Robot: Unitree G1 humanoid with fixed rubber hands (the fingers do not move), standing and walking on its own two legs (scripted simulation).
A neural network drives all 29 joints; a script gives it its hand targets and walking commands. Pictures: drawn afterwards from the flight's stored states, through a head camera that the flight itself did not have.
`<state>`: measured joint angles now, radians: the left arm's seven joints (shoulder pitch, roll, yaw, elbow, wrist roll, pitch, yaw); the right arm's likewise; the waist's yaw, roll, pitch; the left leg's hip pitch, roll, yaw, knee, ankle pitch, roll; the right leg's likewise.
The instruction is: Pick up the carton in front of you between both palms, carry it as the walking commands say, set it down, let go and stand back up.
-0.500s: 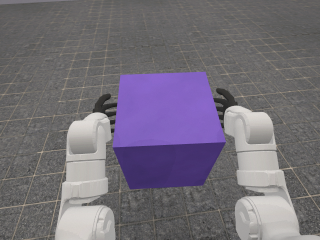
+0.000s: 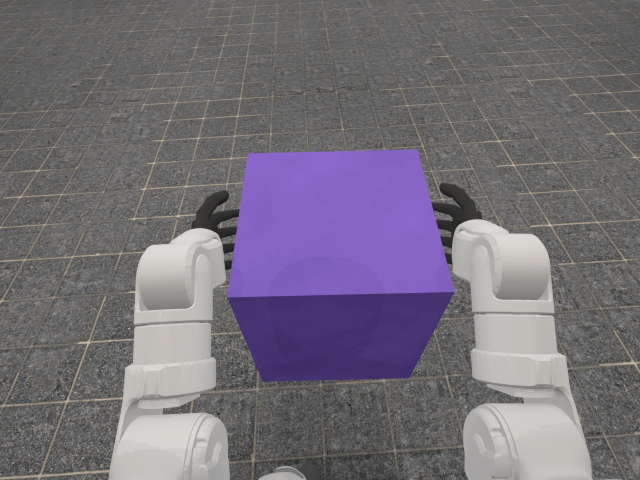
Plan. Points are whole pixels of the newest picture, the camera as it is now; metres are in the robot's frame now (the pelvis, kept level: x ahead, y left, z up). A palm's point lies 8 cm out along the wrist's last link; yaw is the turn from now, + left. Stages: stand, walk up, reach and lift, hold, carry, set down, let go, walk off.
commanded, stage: carry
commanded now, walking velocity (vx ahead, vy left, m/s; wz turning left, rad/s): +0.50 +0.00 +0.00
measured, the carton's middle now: (334, 274) +0.37 +0.02 +0.05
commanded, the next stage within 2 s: none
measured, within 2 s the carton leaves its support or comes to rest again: neither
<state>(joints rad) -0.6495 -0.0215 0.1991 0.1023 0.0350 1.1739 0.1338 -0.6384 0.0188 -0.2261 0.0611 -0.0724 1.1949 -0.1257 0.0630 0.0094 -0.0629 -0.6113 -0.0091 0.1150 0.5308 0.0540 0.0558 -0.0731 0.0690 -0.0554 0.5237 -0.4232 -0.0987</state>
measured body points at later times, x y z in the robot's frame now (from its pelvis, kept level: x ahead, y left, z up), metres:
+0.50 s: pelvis +0.29 -0.01 +0.01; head +0.30 +0.01 +0.46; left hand +0.62 +0.15 +0.11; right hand +0.62 -0.16 +0.11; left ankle +0.16 +0.07 -0.73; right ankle +0.41 -0.13 -0.70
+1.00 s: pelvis +0.60 +0.01 +0.00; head +0.55 +0.01 +0.45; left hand +0.86 +0.17 +0.10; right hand +0.87 -0.14 +0.10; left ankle +0.73 +0.12 -0.72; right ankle +0.44 -0.11 -0.73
